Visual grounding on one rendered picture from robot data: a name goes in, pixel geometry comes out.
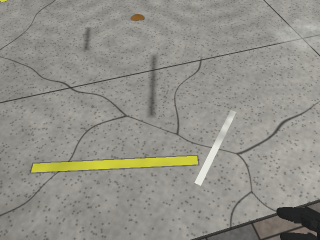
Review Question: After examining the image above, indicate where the robot right hand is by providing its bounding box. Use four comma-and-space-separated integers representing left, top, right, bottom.
276, 206, 320, 240

